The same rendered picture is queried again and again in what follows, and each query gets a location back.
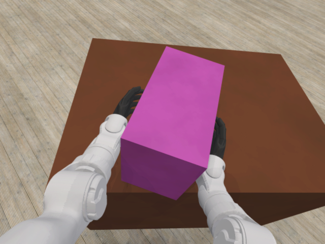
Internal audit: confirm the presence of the pedestal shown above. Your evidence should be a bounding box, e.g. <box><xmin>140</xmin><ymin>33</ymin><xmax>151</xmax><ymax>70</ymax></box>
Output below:
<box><xmin>46</xmin><ymin>38</ymin><xmax>325</xmax><ymax>230</ymax></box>

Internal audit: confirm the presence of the left robot forearm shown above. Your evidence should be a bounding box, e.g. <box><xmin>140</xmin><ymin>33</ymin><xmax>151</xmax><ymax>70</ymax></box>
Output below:
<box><xmin>43</xmin><ymin>114</ymin><xmax>127</xmax><ymax>210</ymax></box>

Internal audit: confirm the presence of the right robot forearm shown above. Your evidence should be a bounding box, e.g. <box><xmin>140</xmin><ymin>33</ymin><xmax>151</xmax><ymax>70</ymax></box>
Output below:
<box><xmin>196</xmin><ymin>155</ymin><xmax>259</xmax><ymax>237</ymax></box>

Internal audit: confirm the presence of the carton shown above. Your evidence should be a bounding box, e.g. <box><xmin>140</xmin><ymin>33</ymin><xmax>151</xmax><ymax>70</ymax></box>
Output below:
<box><xmin>120</xmin><ymin>46</ymin><xmax>224</xmax><ymax>200</ymax></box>

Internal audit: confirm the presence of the robot left upper arm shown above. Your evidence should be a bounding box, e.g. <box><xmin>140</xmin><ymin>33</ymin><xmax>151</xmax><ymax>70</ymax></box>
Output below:
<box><xmin>0</xmin><ymin>170</ymin><xmax>107</xmax><ymax>244</ymax></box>

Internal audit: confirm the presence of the robot right upper arm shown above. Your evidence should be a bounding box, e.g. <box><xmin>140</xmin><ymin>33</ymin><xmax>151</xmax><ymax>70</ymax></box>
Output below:
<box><xmin>213</xmin><ymin>217</ymin><xmax>277</xmax><ymax>244</ymax></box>

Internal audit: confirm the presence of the robot left hand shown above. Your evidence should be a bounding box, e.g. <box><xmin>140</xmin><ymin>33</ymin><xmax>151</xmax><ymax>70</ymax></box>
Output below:
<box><xmin>113</xmin><ymin>86</ymin><xmax>144</xmax><ymax>118</ymax></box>

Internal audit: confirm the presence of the robot right hand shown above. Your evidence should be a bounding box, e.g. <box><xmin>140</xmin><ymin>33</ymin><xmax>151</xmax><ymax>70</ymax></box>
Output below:
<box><xmin>210</xmin><ymin>117</ymin><xmax>226</xmax><ymax>159</ymax></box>

